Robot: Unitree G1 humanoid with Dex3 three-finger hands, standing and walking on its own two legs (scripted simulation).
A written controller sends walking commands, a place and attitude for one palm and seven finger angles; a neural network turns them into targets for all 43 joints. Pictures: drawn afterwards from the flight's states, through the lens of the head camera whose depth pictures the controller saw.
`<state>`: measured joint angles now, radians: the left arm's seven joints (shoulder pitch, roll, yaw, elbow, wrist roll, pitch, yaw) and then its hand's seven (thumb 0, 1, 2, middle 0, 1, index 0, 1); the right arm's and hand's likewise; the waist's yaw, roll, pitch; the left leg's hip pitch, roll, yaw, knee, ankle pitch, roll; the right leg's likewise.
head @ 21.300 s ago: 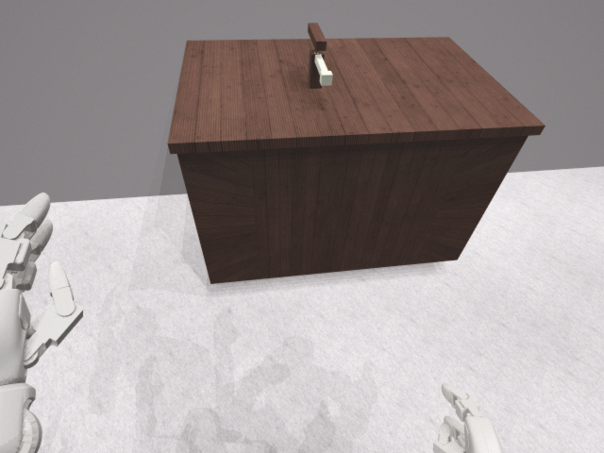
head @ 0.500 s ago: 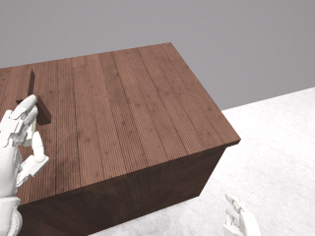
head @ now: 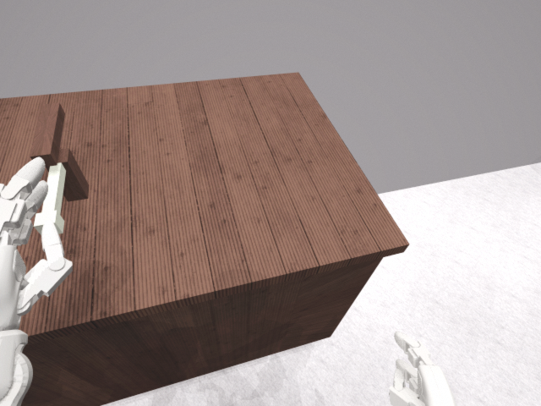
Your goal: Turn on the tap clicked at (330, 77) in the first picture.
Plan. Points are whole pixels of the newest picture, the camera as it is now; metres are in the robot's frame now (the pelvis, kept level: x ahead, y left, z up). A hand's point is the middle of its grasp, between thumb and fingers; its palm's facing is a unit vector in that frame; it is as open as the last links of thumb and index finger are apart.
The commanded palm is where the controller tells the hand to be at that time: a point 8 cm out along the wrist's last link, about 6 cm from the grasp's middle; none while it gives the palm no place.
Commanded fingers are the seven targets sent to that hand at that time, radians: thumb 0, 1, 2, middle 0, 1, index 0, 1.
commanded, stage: come to a stop and stand still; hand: left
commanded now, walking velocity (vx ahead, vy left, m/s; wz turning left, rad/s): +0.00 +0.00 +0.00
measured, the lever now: (49, 223) +0.34 +0.37 +0.05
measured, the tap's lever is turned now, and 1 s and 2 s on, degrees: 0 0 0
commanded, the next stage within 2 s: look again from close up in 0.52 s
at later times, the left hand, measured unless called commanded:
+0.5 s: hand (39, 248) +0.23 +0.28 +0.16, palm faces +0.37 -0.86 -0.34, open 7.4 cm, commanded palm +0.17 +0.31 +0.17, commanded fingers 0.00 0.90 0.90 -0.20 -0.30 -0.20 -0.30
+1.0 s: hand (42, 253) +0.23 +0.27 +0.16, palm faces +0.39 -0.86 -0.35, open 7.4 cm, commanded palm +0.17 +0.30 +0.17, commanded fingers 0.00 0.90 0.90 -0.20 -0.30 -0.20 -0.30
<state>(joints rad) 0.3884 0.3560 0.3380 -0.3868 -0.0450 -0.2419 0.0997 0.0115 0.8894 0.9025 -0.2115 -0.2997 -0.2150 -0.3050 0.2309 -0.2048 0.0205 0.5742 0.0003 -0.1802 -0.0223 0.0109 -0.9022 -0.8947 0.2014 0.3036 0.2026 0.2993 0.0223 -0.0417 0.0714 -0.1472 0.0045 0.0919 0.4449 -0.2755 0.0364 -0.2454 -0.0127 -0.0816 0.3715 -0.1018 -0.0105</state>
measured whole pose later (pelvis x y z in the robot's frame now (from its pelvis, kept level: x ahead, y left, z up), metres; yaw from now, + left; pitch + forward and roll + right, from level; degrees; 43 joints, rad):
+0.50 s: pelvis +0.02 +0.03 +0.00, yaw +1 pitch -2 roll -1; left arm 0.40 0.37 0.36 -0.49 -0.05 -0.23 0.09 0.01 0.89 0.90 -0.21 -0.30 -0.21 -0.30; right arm 0.19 -0.18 0.02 0.56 0.00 -0.15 -0.01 0.01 -0.90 -0.89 0.20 0.30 0.20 0.30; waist 0.03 -0.06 0.10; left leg -0.12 -0.03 0.09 0.45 -0.31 0.07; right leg -0.23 -0.05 -0.07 0.40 -0.14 0.03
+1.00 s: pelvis +0.01 +0.02 +0.00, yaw +1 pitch -2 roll -1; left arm 0.43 0.36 0.36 -0.48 -0.06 -0.23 0.10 0.01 0.89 0.90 -0.21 -0.30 -0.21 -0.30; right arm 0.20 -0.19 0.02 0.57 0.00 -0.12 -0.02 0.01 -0.90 -0.89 0.20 0.30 0.20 0.30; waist 0.02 -0.04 0.08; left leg -0.12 -0.03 0.08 0.45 -0.30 0.06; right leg -0.22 -0.04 -0.08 0.40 -0.14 0.02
